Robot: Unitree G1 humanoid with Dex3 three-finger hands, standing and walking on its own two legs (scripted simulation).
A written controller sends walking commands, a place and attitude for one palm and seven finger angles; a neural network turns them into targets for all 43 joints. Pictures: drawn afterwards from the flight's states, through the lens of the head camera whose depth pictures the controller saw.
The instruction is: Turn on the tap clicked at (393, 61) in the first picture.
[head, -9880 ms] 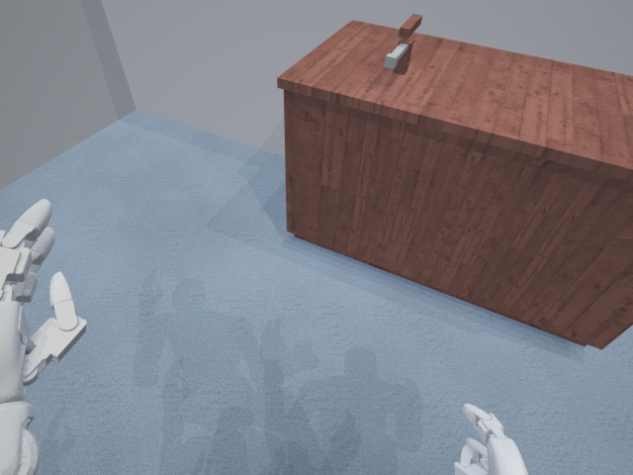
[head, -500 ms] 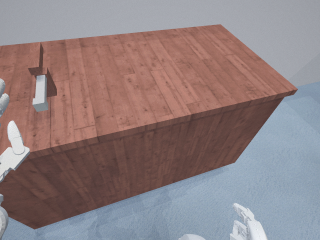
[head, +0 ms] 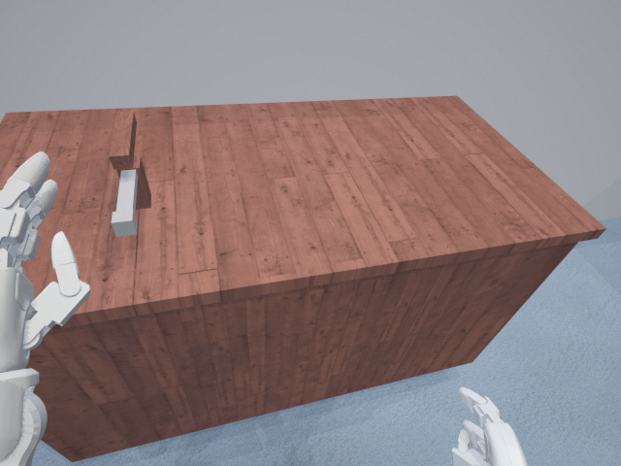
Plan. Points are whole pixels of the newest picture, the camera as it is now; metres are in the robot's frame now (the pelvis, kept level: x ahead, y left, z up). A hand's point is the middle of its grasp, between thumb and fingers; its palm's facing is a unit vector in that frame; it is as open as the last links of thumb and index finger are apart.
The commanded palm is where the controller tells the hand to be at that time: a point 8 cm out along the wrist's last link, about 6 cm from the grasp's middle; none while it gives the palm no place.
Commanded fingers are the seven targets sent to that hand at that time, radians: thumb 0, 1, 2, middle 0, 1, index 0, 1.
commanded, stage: shuffle to correct the standing spot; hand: left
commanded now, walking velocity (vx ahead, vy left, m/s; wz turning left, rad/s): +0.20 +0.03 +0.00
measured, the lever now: (124, 223) +0.41 +0.32 +0.07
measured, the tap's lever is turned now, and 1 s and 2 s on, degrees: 0 0 0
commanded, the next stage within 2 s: come to a stop and stand still in 0.46 s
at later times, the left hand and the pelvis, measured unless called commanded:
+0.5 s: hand (123, 234) +0.27 +0.23 +0.20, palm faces +0.44 -0.80 -0.42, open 7.5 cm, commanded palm +0.20 +0.27 +0.18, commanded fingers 0.00 0.90 0.90 -0.20 -0.30 -0.20 -0.30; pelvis +0.04 -0.01 -0.01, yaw +0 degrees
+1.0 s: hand (136, 215) +0.30 +0.23 +0.19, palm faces +0.42 -0.82 -0.38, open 7.4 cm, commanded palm +0.25 +0.27 +0.18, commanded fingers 0.00 0.90 0.90 -0.20 -0.30 -0.20 -0.30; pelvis +0.09 -0.01 +0.00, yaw -1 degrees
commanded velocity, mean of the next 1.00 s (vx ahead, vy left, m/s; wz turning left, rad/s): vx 0.05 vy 0.00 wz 0.00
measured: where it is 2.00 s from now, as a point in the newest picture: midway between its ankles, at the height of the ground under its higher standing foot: outside the picture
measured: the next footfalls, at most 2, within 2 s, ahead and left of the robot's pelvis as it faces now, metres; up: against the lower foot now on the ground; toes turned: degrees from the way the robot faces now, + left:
left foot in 0.02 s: +0.09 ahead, +0.12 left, +0.00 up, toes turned +5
right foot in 0.40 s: +0.11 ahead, -0.10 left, +0.00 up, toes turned -2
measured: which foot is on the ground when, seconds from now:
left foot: up 0.00-0.00, down 0.02-0.42, up 0.44-0.72, down 0.74-1.00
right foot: down 0.00-0.02, up 0.04-0.38, down 0.40-1.00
